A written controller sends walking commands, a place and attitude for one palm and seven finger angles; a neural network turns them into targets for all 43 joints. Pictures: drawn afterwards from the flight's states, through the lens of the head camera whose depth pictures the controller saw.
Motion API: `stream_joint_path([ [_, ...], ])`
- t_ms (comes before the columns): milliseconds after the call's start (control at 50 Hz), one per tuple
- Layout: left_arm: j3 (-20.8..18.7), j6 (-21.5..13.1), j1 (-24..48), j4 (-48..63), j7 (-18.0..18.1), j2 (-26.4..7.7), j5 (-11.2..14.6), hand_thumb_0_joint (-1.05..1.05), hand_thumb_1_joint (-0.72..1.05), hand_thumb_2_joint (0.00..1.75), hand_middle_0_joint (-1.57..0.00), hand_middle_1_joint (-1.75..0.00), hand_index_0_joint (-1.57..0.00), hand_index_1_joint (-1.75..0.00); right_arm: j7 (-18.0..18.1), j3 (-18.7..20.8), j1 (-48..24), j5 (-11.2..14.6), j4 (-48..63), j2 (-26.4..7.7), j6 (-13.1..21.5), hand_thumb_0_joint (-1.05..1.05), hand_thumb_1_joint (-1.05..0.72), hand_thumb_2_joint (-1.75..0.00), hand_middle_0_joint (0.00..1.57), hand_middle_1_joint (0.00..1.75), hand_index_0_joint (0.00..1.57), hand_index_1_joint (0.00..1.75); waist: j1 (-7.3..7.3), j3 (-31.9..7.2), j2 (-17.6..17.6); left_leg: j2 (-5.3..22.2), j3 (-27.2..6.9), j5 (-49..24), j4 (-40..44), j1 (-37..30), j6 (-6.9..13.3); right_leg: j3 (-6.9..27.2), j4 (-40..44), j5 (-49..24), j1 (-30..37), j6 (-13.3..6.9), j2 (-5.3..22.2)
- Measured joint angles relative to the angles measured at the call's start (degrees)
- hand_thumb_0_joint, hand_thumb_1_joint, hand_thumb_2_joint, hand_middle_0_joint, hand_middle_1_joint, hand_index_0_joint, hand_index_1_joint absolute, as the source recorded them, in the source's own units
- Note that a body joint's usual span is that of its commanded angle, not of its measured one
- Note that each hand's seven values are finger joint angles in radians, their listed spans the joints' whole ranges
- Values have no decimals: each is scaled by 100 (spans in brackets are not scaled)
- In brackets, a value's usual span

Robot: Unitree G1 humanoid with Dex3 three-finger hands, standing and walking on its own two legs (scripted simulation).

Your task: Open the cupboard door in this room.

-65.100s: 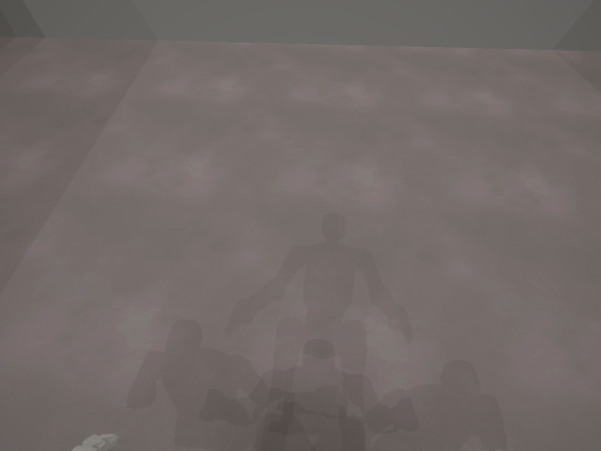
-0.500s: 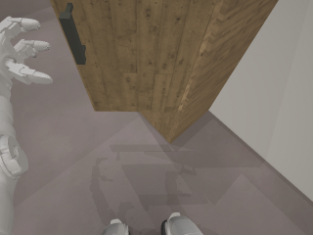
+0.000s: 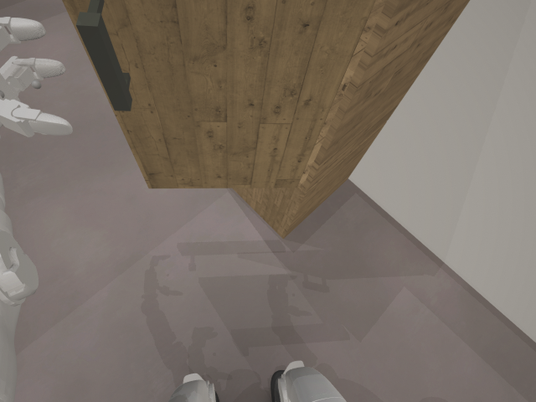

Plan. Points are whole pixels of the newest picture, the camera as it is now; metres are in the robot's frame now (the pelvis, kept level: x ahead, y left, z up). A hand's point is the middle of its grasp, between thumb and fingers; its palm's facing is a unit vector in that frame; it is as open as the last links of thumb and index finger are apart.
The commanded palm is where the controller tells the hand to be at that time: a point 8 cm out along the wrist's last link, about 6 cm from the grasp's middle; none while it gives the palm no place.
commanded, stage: move the hooked fingers beside the handle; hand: left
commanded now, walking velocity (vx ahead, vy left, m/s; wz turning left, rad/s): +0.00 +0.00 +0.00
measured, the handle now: (110, 56) +0.57 +0.16 +0.12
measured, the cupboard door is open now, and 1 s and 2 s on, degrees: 49 49 49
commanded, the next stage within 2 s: slide the fingers in behind the handle in 0.44 s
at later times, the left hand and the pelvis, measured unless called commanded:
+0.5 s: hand (40, 91) +0.51 +0.23 +0.12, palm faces -0.04 -1.00 +0.01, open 14.0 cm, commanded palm +0.50 +0.27 +0.12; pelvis -0.01 +0.00 +0.00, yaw +2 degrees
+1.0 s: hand (82, 83) +0.52 +0.19 +0.12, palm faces -0.04 -1.00 -0.01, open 13.9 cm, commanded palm +0.50 +0.23 +0.12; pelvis -0.02 -0.01 +0.00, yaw +1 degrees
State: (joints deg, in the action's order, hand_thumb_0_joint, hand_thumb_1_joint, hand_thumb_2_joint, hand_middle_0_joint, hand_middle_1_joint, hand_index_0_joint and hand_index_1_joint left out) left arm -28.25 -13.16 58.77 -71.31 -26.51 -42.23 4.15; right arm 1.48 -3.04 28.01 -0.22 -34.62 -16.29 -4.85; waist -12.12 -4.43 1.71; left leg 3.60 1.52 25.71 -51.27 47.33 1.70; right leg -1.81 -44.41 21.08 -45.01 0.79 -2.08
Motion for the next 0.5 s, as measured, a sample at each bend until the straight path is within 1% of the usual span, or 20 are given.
stream_joint_path([
  [120, 193, -41, -169, 229, 41, 285, 158, -2, -50, 30, -30, -120, -30, -120, -43, 42, -146, 14, -32, 37, -13, 0, -91, -90, 21, 30, 20, 30, 124, -75, 2, -29, -56, 35, 30, -150, 1, -53, 61, 41, 189, 6, 23],
  [180, 237, -8, -186, 168, 48, 373, 178, -2, -50, 30, -30, -120, -30, -120, -45, 40, -260, 21, -11, 25, -14, 0, -91, -90, 21, 30, 20, 30, 155, -113, 2, -45, -70, 42, 34, -203, 6, -66, 60, 58, 248, 10, 38],
  [240, 266, -7, -205, 93, 88, 385, 155, -2, -50, 30, -30, -120, -30, -120, -28, 31, -378, 31, 60, 7, -4, 0, -91, -90, 21, 30, 20, 30, 157, -106, -3, -56, -75, 44, 18, -225, 10, -71, 32, 70, 267, 13, 48],
  [300, 341, -80, -208, 115, 140, 422, 149, -2, -50, 30, -30, -120, -30, -120, -21, 48, -462, 34, 93, -3, 28, 0, -91, -90, 21, 30, 20, 30, 179, -85, -2, -66, -88, 38, -16, -207, 8, -83, -10, 75, 253, 13, 58],
  [360, 364, -153, -132, 83, 145, 459, 168, -2, -50, 30, -30, -120, -30, -120, -8, 35, -521, 44, 74, -11, 44, 0, -91, -90, 21, 30, 20, 30, 191, -62, -16, -77, -106, 26, -52, -177, 3, -101, -58, 78, 226, 8, 69],
  [400, 449, -164, -41, 26, 164, 473, 158, -2, -50, 30, -30, -120, -30, -120, -4, 32, -531, 49, 45, -17, 62, 0, -91, -90, 21, 30, 20, 30, 193, -52, -11, -87, -131, 15, -79, -140, -2, -124, -88, 79, 199, 5, 79],
  [500, 476, -138, 167, -147, 231, 428, 96, -2, -50, 30, -30, -120, -30, -120, 11, -4, -506, 44, -3, -28, 89, 0, -91, -90, 21, 30, 20, 30, 137, -23, -3, -93, -149, -18, -131, -47, -10, -142, -161, 64, 102, -9, 85],
])
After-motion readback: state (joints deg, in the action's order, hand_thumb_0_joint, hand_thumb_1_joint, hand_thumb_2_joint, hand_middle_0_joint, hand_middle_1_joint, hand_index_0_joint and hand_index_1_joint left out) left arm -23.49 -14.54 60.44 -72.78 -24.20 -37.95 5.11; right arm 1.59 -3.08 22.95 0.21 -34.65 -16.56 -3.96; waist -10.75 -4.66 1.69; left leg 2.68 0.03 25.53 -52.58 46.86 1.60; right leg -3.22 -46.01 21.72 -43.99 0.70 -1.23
